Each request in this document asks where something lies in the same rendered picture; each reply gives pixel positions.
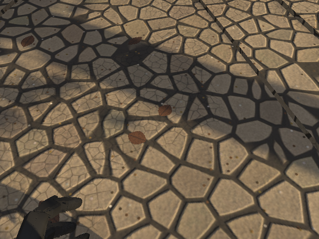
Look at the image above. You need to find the left robot hand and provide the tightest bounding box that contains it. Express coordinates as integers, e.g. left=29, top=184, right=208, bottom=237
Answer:
left=14, top=195, right=90, bottom=239

